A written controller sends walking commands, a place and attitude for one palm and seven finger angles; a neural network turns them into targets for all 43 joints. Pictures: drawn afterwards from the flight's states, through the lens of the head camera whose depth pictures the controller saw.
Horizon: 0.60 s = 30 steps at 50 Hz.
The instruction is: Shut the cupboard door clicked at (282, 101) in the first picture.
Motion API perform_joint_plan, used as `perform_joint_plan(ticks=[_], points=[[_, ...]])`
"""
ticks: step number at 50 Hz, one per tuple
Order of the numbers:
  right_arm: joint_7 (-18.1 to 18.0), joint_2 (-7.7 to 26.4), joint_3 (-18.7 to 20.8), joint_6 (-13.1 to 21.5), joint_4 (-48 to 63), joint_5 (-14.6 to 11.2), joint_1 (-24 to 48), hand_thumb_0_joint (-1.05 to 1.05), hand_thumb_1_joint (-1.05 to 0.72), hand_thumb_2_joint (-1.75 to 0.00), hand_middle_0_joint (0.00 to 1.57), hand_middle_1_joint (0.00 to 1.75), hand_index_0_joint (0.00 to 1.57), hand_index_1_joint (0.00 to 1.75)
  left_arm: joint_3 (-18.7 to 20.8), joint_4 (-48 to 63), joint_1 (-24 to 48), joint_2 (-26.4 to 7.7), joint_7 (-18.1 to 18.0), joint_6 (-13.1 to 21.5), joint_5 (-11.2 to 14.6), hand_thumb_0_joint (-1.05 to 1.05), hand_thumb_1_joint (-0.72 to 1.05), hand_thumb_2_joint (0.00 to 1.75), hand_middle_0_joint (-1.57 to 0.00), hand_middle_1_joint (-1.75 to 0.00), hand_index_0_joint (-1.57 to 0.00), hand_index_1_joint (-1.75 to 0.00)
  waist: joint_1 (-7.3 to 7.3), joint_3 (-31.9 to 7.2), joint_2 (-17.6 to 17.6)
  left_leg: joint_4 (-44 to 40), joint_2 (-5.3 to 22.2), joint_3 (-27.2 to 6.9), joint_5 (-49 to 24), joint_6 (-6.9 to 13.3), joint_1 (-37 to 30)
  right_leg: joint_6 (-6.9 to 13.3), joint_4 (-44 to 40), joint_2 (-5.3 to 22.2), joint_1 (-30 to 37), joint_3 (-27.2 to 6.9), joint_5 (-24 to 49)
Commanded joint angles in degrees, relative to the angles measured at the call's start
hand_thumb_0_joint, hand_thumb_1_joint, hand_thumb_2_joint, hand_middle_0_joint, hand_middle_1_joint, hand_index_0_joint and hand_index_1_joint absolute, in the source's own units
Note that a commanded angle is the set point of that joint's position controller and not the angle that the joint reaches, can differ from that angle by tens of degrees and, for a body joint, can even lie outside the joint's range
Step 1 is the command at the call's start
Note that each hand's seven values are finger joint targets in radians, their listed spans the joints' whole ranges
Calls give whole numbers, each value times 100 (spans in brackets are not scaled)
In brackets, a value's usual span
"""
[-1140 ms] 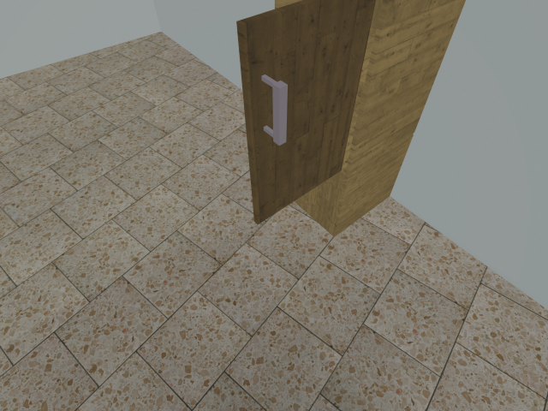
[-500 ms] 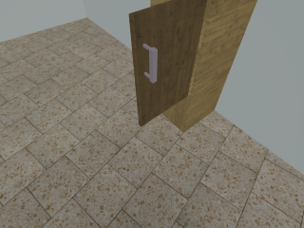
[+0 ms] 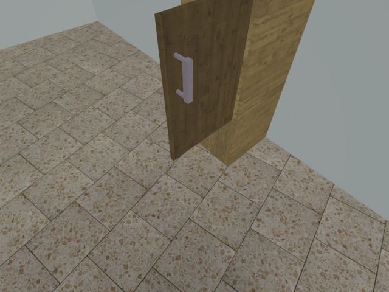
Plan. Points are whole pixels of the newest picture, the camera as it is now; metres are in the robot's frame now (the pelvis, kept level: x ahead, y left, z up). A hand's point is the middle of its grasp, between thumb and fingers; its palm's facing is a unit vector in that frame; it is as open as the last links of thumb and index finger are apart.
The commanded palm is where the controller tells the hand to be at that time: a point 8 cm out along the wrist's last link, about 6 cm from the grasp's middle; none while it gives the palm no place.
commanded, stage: walk around to get in front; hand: left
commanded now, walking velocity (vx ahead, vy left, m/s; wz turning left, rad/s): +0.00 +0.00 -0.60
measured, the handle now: (183, 78) +0.68 +0.08 +0.06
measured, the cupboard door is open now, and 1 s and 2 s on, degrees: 91 91 91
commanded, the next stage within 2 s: none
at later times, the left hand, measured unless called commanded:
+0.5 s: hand out of the picture +0.04 +0.16 -0.17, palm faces -0.18 -0.94 -0.27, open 7.4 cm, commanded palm none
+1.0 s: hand (121, 286) +0.16 +0.19 -0.18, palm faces -0.45 -0.87 -0.22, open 7.4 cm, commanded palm none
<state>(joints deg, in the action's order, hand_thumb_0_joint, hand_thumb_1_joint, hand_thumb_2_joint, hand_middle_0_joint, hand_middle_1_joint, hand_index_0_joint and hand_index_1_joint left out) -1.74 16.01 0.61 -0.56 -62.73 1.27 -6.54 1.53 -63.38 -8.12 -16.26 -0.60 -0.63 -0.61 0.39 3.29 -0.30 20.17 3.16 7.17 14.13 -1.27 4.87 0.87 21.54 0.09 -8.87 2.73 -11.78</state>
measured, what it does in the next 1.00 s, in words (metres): steps on the spot, turning right: left foot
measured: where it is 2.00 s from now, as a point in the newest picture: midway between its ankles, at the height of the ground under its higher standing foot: outside the picture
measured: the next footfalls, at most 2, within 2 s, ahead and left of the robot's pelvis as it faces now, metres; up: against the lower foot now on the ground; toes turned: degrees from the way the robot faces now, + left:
left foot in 0.84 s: +0.06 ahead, +0.12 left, +0.00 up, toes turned -27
right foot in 1.22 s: -0.07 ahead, -0.11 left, +0.00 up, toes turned -45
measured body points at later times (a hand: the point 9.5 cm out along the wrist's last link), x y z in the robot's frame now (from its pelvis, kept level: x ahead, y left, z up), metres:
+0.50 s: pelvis -0.03 -0.04 -0.01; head +0.03 -0.07 +0.44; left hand +0.05 +0.21 -0.15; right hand -0.01 -0.30 -0.16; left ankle -0.03 +0.14 -0.65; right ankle -0.02 -0.11 -0.75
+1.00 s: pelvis -0.01 +0.03 +0.00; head +0.06 +0.03 +0.44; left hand +0.18 +0.24 -0.16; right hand -0.06 -0.23 -0.13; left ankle +0.03 +0.14 -0.75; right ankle -0.09 -0.09 -0.66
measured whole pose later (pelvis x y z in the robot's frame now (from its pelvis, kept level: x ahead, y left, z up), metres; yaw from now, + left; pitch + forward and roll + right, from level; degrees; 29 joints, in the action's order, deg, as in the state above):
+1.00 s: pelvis -0.01 +0.03 +0.00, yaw -31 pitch +1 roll -2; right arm -2.8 10.6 0.7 -0.6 -51.7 2.0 -9.2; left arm 6.4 -52.0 -10.2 -17.1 1.8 -3.8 -1.4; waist 2.2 6.5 2.6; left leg 27.9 4.5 3.1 16.5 -0.2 12.5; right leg -3.7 64.5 -1.8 -31.3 -1.9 -24.8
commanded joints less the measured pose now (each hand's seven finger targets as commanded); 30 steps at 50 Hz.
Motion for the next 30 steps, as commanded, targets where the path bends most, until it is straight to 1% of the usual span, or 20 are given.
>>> perform_joint_plan(ticks=[1,3,6,8,9,10,11,12,13,14,15,16,17,18,19,20,21,24,28,30], points=[[-59,742,261,-52,398,-15,-446,0,-90,-90,20,30,20,30,231,500,-122,-813,-11,-43,-58,0,90,90,-20,-30,-20,-30,-98,-316,95,274,713,-169,-1127,88,14,139,373,712,-363,-755,2044],[-70,781,312,-65,551,-15,-402,0,-90,-90,20,30,20,30,266,649,-187,-752,13,-78,-67,0,90,90,-20,-30,-20,-30,-78,-313,-31,340,805,-195,-945,150,-3,137,585,589,-659,-804,1796],[-88,847,405,-52,683,9,-452,0,-90,-90,20,30,20,30,302,882,-151,-599,72,-137,-89,0,90,90,-20,-30,-20,-30,-87,-244,-469,150,1261,-476,-767,411,136,65,1408,272,-1048,-625,1051],[-79,925,451,-16,768,30,-387,0,-90,-90,20,30,20,30,316,1024,-155,-366,114,-205,-91,0,90,90,-20,-30,-20,-30,-29,-167,-1051,-200,1907,-808,-1158,871,184,-63,2606,59,-1393,-218,-1163],[-84,891,449,7,798,61,-423,0,-90,-90,20,30,20,30,331,1112,-90,-321,126,-235,-99,0,90,90,-20,-30,-20,-30,-71,-92,-1143,-237,2091,-870,-1521,1047,249,-82,2998,94,-1517,-213,-1711],[-89,837,450,20,847,71,-366,0,-90,-90,20,30,20,30,352,1159,-100,-274,135,-241,-95,0,90,90,-20,-30,-20,-30,-27,-47,-1172,-127,2128,-725,-1780,1066,345,-64,3046,199,-1479,-294,-1819],[-89,811,452,31,905,81,-256,0,-90,-90,20,30,20,30,365,1177,-194,-253,146,-227,-94,0,90,90,-20,-30,-20,-30,45,-17,-1080,88,2071,-542,-1986,984,465,-44,2815,259,-1275,-266,-1774],[-86,839,467,19,968,82,-82,0,-90,-90,20,30,20,30,383,1115,-477,-211,164,-198,-92,0,90,90,-20,-30,-20,-30,211,-80,-1030,477,1911,-262,-2021,794,524,-43,2330,266,-954,-150,-1395],[-82,824,483,-1,1033,48,65,0,-90,-90,20,30,20,30,436,1013,-883,-269,175,-156,-110,0,90,90,-20,-30,-20,-30,408,-241,-564,1114,1656,-3,-1690,534,694,-39,1588,230,-454,-86,-649],[-73,684,480,-55,1114,-32,182,0,-90,-90,20,30,20,30,529,889,-1299,-594,145,-89,-138,0,90,90,-20,-30,-20,-30,634,-320,568,2397,1015,292,-513,142,1273,91,324,626,61,-856,683],[-31,185,394,-76,1357,-87,148,0,-90,-90,20,30,20,30,661,923,-1415,-1264,27,-18,-192,0,90,90,-20,-30,-20,-30,633,-235,2575,4136,-89,268,2230,-212,2670,671,-556,2050,351,-3419,2276],[-20,370,408,-166,1310,-84,85,0,-90,-90,20,30,20,30,626,918,-1441,-1263,-39,-34,-80,0,90,90,-20,-30,-20,-30,582,-288,2070,4774,-69,-715,2324,-142,2703,922,-648,2117,139,-3454,1881],[21,368,437,-194,1216,-96,11,0,-90,-90,20,30,20,30,600,1034,-1048,-1039,-73,-56,-74,0,90,90,-20,-30,-20,-30,369,-128,1605,5036,107,-896,1818,-91,2794,1077,-757,1901,-172,-3113,221],[38,343,477,-191,1207,-76,141,0,-90,-90,20,30,20,30,595,1199,-684,-844,-100,-76,-82,0,90,90,-20,-30,-20,-30,256,21,1214,5074,150,-904,1444,-117,2830,988,-778,1679,-485,-3199,-457],[63,324,464,-174,1129,-62,68,0,-90,-90,20,30,20,30,549,1259,-461,-789,-84,-52,-84,0,90,90,-20,-30,-20,-30,134,-46,929,5093,174,-963,1010,-153,2813,895,-699,1504,-447,-2856,-458],[68,296,451,-161,1096,-43,6,0,-90,-90,20,30,20,30,526,1306,-468,-663,-82,-12,-68,0,90,90,-20,-30,-20,-30,96,-186,663,4981,155,-955,779,-195,2752,827,-626,1383,-349,-2693,-104],[69,209,440,-159,1087,-41,-30,0,-90,-90,20,30,20,30,525,1298,-551,-633,-82,16,-65,0,90,90,-20,-30,-20,-30,78,-361,536,4833,117,-945,666,-221,2699,786,-518,1273,-186,-2558,271],[33,104,411,-145,1090,-54,-16,0,-90,-90,20,30,20,30,529,1173,-855,-646,-90,50,-67,0,90,90,-20,-30,-20,-30,170,-838,419,4298,6,-888,690,-273,2702,721,-229,1125,604,-2368,1370],[-12,131,414,-142,1220,-71,217,0,-90,-90,20,30,20,30,542,1110,-1073,-625,-69,23,-80,0,90,90,-20,-30,-20,-30,271,-743,894,3942,-59,-927,792,-303,2764,679,-196,1044,728,-2530,1777],[-24,179,416,-140,1293,-74,304,0,-90,-90,20,30,20,30,553,1154,-1055,-653,-49,-1,-86,0,90,90,-20,-30,-20,-30,264,-561,967,3809,-79,-963,859,-294,2731,800,-280,1076,502,-2690,1573]])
